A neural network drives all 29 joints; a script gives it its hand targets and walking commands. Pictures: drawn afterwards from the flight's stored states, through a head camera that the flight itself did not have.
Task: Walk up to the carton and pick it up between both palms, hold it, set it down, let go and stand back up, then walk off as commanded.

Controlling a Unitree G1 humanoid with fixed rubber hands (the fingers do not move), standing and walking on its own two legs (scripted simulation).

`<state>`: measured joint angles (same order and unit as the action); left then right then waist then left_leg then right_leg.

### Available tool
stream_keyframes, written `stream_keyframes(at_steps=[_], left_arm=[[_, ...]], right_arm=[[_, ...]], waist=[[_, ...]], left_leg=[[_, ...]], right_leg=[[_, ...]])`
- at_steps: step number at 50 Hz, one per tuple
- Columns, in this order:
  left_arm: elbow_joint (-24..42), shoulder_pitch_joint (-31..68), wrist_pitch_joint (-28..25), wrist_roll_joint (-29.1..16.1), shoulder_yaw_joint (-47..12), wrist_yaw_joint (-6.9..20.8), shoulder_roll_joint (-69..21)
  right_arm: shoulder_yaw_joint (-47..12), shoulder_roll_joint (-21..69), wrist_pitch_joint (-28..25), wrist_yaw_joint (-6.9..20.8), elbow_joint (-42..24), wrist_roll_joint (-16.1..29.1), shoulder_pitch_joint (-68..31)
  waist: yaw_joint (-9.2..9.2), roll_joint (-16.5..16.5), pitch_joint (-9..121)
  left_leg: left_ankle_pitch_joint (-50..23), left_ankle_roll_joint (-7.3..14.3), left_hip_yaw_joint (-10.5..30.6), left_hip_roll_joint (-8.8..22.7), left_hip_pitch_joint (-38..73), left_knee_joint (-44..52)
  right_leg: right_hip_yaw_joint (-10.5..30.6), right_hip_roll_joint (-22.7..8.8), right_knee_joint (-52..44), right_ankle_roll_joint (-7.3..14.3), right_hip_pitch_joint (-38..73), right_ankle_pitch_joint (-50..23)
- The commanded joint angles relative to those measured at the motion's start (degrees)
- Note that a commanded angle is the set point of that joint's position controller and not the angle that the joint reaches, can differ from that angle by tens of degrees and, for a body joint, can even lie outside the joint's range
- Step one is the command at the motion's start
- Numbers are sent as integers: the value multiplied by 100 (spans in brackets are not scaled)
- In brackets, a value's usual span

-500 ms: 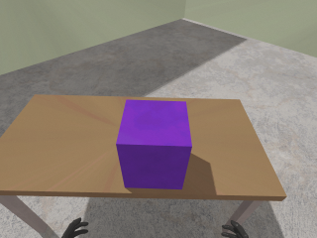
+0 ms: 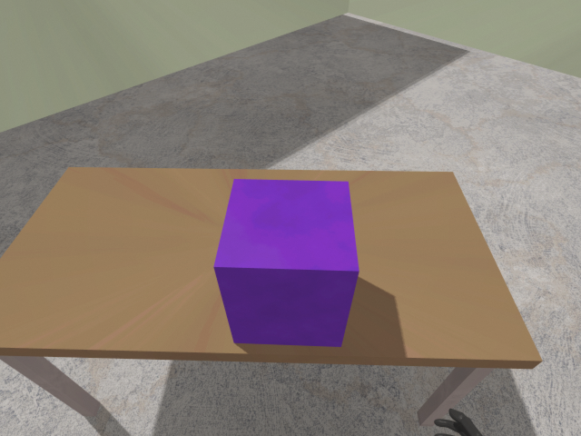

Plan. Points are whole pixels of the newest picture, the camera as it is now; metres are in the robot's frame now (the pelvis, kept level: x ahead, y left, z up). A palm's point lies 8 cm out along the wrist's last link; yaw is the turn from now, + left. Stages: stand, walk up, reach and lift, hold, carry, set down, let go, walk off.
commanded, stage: stand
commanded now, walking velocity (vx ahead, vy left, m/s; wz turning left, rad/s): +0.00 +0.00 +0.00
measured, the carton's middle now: (289, 265) +0.44 +0.02 -0.06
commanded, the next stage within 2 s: walk off in 1.32 s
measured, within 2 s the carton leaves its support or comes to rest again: neither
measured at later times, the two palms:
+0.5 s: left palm out of the picture +0.09 +0.28 -0.11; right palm out of the picture +0.12 -0.24 -0.11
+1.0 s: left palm out of the picture +0.08 +0.28 -0.11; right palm out of the picture +0.12 -0.24 -0.12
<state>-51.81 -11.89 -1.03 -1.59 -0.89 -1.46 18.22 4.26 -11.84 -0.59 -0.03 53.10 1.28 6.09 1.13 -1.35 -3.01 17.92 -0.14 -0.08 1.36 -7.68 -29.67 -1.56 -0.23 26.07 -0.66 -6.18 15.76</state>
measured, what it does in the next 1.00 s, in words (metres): stands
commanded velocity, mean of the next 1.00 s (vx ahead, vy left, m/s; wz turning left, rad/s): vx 0.00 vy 0.00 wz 0.00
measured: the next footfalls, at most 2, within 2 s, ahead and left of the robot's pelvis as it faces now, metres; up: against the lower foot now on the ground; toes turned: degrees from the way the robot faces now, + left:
none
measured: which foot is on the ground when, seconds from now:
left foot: down 0.00-1.00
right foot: down 0.00-1.00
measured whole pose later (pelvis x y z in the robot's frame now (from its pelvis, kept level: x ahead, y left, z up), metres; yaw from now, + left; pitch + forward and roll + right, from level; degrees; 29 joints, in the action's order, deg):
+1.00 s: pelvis +0.00 +0.00 +0.00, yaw +0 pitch -4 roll -1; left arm -56.6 -9.4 -1.3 -1.6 -0.9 -1.4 18.2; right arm 4.3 -12.0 0.0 -0.1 53.1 1.3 6.1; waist 0.2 -2.2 -4.0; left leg 17.9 -0.1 -0.1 1.4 -7.7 -29.7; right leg -1.6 -0.2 26.1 -0.7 -6.2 15.7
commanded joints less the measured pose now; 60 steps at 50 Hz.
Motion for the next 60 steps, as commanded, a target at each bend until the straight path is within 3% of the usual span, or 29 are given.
stream_keyframes(at_steps=[1, 3, 5, 6, 13, 14, 16, 17, 20, 21, 24, 27, 28, 29, 33, 34, 35, 38, 40, 41, 42, 44, 46, 52, 54, 57, 58, 59, 60], left_arm=[[316, 246, -124, 346, 358, -26, 1295], [330, 380, -137, 385, 324, -32, 1243], [248, 267, -160, 358, 352, -41, 1308], [211, 299, -140, 389, 287, -58, 1125], [195, 392, -168, 359, 351, -17, 1256], [160, 374, -151, 379, 328, -4, 1206], [115, 407, -136, 380, 360, -24, 1264], [181, 481, -144, 367, 352, -4, 1168], [164, 375, -154, 323, 288, 0, 1125], [98, 504, -167, 378, 332, -30, 1270], [107, 328, -167, 331, 320, -17, 1144], [1, 399, -164, 346, 370, -53, 1337], [76, 492, -170, 349, 342, -16, 1193], [63, 558, -144, 335, 366, 23, 1165], [-34, 477, -153, 386, 326, -33, 1222], [-9, 517, -149, 366, 315, 12, 1179], [-7, 375, -153, 316, 304, 40, 1154], [-58, 425, -132, 323, 324, -29, 1169], [-89, 441, -115, 375, 291, -49, 1165], [-131, 479, -114, 353, 290, -26, 1269], [-109, 516, -129, 329, 358, -14, 1374], [-128, 356, -126, 298, 359, -1, 1228], [-73, 697, -160, 306, 370, 29, 1286], [-149, 484, -152, 298, 353, 17, 1198], [-188, 385, -158, 329, 387, -6, 1245], [-170, 615, -119, 353, 362, -17, 1277], [-227, 363, -110, 322, 356, 7, 1232], [-219, 425, -113, 310, 296, 41, 1156], [-160, 646, -101, 321, 296, 38, 1155]], right_arm=[[160, -1717, 1, -60, -258, -297, -188], [168, -1803, 33, -76, -327, -304, -223], [155, -1705, 78, -70, -251, -274, -62], [215, -1760, 35, -37, -292, -302, -249], [177, -1632, 22, -50, -263, -273, -188], [183, -1787, -9, -45, -241, -313, -299], [174, -1777, -5, -44, -216, -333, -155], [169, -1783, -28, -64, -162, -327, -250], [153, -1743, -15, -62, -235, -324, -184], [137, -1678, 36, -48, -150, -263, -138], [149, -1750, 5, -70, -137, -277, -49], [166, -1702, 17, -52, -186, -256, -119], [132, -1718, 39, -68, -217, -312, -289], [132, -1759, 32, -108, -104, -276, -67], [122, -1749, 28, -77, -88, -287, -155], [185, -1792, 5, -67, -172, -275, -109], [176, -1790, -2, -105, -118, -297, 0], [133, -1698, 23, -92, -148, -281, -291], [140, -1725, 14, -97, -158, -284, -317], [131, -1743, -34, -78, -157, -262, -124], [159, -1732, -20, -52, -73, -248, -154], [185, -1832, 13, -59, -76, -320, -280], [190, -1822, -14, -75, -168, -257, -328], [178, -1753, 8, -91, -70, -293, -128], [150, -1761, -50, -66, -34, -267, -31], [130, -1567, -22, -66, -129, -270, -135], [156, -1706, -15, -98, -88, -294, -156], [139, -1771, -28, -88, -55, -262, -172], [136, -1705, -36, -76, -107, -284, -240]], waist=[[-60, -252, 30], [-90, -204, -30], [-45, 229, 49], [-138, -149, 71], [-112, 53, -72], [-63, -221, -39], [-102, -289, 13], [-121, -94, 24], [-45, -249, -90], [-171, 178, -51], [-132, -252, -169], [-191, -27, -18], [-137, -376, -43], [-138, -145, -100], [-96, -258, -272], [-200, 15, -160], [-92, -248, -205], [-84, -340, -245], [-99, 49, -185], [-168, -260, -330], [-117, -87, -162], [-59, -258, -112], [-146, 45, 79], [-116, -128, -27], [-112, -585, -26], [-214, 2, -119], [-37, -126, -300], [-98, -325, -76], [-76, 52, -113]], left_leg=[[-1793, 196, 454, 439, 45, 937], [-1784, 135, 427, 421, 4, 972], [-1747, 210, 598, 486, 18, 1001], [-1707, 239, 529, 505, 64, 949], [-1605, 198, 534, 497, 71, 1078], [-1618, 181, 485, 458, 79, 1027], [-1726, 173, 472, 478, 2, 1059], [-1845, 134, 509, 481, 80, 1074], [-1781, 146, 428, 417, -66, 1087], [-1726, 151, 513, 524, 129, 1122], [-1879, 207, 476, 504, -53, 1089], [-1920, 188, 545, 514, 90, 1042], [-1820, 202, 479, 528, 23, 1067], [-1708, 204, 553, 535, -85, 1172], [-1393, 175, 550, 531, -233, 1198], [-1493, 138, 518, 511, -15, 1187], [-1602, 190, 553, 492, -45, 1164], [-1569, 196, 584, 543, -156, 1195], [-1346, 148, 527, 480, -132, 1181], [-1412, 198, 525, 498, -162, 1201], [-1453, 179, 581, 522, -31, 1171], [-1480, 177, 519, 471, -146, 1139], [-1577, 198, 561, 517, 29, 1133], [-2059, 189, 482, 537, 56, 1102], [-1944, 180, 469, 533, -87, 1144], [-1904, 178, 558, 592, 53, 1183], [-1756, 217, 523, 577, -107, 1107], [-1600, 162, 516, 531, -2, 1165], [-1468, 154, 486, 533, -85, 1190]], right_leg=[[603, -602, -600, 198, -189, -1861], [528, -567, -511, 156, -314, -1649], [533, -550, -575, 215, -166, -1619], [571, -617, -537, 250, -220, -1742], [562, -590, -585, 262, -319, -1506], [603, -551, -649, 265, -276, -1525], [602, -572, -605, 222, -71, -1656], [498, -558, -603, 203, -136, -1567], [468, -550, -614, 154, -143, -1679], [516, -542, -547, 238, -292, -1633], [619, -596, -626, 230, -153, -1861], [525, -546, -577, 231, -148, -1853], [550, -631, -524, 225, -163, -1801], [598, -589, -594, 216, -177, -1588], [609, -548, -632, 215, -224, -1266], [518, -534, -650, 267, -344, -1369], [619, -561, -641, 264, -270, -1402], [620, -606, -602, 265, -255, -1356], [526, -501, -691, 253, -247, -1289], [621, -645, -703, 272, -283, -1421], [634, -608, -613, 291, -224, -1399], [575, -548, -599, 217, -72, -1421], [555, -604, -605, 276, -108, -1668], [536, -600, -525, 250, 60, -1866], [568, -673, -439, 270, 91, -1854], [544, -599, -541, 246, -218, -1612], [575, -569, -630, 252, -235, -1523], [502, -617, -624, 254, -65, -1623], [530, -587, -591, 259, -66, -1458]])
